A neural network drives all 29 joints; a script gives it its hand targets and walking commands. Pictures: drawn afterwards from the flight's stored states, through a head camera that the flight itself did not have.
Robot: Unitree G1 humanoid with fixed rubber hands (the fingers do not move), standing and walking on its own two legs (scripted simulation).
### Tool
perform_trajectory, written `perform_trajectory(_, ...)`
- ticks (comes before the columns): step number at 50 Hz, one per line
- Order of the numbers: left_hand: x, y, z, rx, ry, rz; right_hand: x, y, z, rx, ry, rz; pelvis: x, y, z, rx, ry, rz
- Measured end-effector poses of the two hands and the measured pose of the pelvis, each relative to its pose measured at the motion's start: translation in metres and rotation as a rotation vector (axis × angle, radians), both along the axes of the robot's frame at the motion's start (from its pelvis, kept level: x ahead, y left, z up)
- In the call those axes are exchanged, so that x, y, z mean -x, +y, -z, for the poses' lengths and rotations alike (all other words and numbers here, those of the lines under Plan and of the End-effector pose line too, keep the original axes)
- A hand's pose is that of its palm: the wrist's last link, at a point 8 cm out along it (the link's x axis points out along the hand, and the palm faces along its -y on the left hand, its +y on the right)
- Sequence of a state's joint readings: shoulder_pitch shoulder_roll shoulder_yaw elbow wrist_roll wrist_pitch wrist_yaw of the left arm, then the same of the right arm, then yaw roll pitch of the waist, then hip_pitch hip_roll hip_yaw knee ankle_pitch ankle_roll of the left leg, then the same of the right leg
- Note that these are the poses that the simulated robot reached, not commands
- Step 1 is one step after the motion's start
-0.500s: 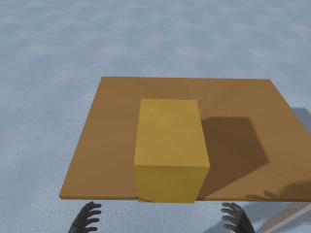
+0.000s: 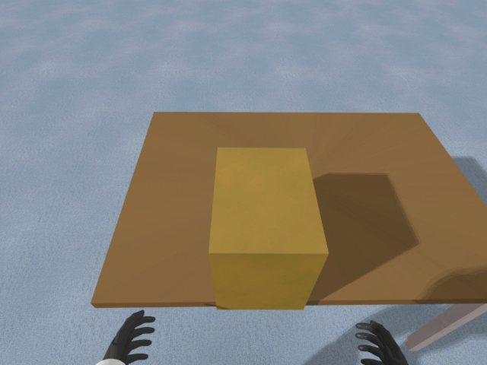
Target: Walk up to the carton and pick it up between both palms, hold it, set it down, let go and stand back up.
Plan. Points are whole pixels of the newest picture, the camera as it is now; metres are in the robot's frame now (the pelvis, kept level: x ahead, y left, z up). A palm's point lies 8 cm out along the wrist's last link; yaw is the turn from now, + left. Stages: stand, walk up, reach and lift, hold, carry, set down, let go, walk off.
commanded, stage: let go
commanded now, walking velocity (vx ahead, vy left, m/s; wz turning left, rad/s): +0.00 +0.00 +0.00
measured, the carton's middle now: (260, 229) +0.42 -0.01 -0.06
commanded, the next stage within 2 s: stand in 0.20 s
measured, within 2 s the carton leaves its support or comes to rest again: neither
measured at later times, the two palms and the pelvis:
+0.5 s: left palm out of the picture +0.09 +0.24 -0.11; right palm out of the picture +0.08 -0.24 -0.12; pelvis +0.00 +0.00 -0.01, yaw +1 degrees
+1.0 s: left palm out of the picture -0.01 +0.24 -0.14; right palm out of the picture -0.01 -0.21 -0.14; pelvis -0.01 +0.02 +0.00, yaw +1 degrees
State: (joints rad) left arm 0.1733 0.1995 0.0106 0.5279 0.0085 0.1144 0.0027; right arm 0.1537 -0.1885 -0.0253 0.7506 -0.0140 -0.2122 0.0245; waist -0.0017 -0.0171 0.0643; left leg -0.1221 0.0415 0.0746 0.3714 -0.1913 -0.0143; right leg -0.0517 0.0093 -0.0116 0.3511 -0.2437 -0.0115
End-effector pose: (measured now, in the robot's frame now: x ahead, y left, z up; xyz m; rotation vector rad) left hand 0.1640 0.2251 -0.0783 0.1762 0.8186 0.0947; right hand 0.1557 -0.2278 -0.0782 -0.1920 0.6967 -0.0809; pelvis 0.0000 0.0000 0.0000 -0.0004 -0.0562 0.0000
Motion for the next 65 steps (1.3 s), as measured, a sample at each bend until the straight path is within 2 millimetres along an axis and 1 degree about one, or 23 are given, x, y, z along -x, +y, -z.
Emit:
perform_trajectory(11,0.002,-0.004,0.002,0.019,-0.006,-0.012,0.001,-0.001,-0.003,0.008,-0.008,0.002,0.0,-0.001,0.001,-0.001,0.005,0.002)
perform_trajectory(13,0.006,-0.001,0.004,0.008,-0.016,-0.004,0.006,-0.006,0.004,0.025,0.061,0.019,0.0,-0.001,0.003,0.005,0.021,0.001)
perform_trajectory(17,0.023,0.009,0.014,-0.002,0.014,-0.03,0.028,-0.014,0.021,0.031,0.202,0.063,0.0,0.0,0.006,0.014,0.038,-0.004)
perform_trajectory(21,0.047,0.015,0.026,-0.008,0.078,-0.056,0.055,-0.016,0.033,0.029,0.295,0.084,0.0,0.002,0.007,0.016,0.045,-0.009)
perform_trajectory(26,0.076,0.018,0.037,-0.009,0.162,-0.084,0.085,-0.014,0.042,0.021,0.374,0.111,0.002,0.004,0.007,0.015,0.046,-0.014)
perform_trajectory(32,0.103,0.02,0.047,-0.003,0.24,-0.112,0.111,-0.008,0.047,0.015,0.438,0.137,0.004,0.007,0.005,0.013,0.043,-0.018)
perform_trajectory(43,0.149,0.02,0.06,0.011,0.384,-0.157,0.148,0.006,0.056,-0.001,0.545,0.177,0.006,0.014,0.003,0.01,0.031,-0.022)
perform_trajectory(50,0.174,0.016,0.066,0.026,0.471,-0.174,0.169,0.018,0.061,-0.019,0.616,0.192,0.006,0.017,0.002,0.008,0.026,-0.023)
perform_trajectory(58,0.193,0.007,0.07,0.051,0.545,-0.181,0.185,0.033,0.067,-0.044,0.677,0.187,0.008,0.021,0.002,0.006,0.024,-0.022)
perform_trajectory(65,0.203,0.0,0.072,0.066,0.582,-0.186,0.19,0.04,0.07,-0.054,0.699,0.185,0.008,0.023,0.002,0.005,0.02,-0.022)
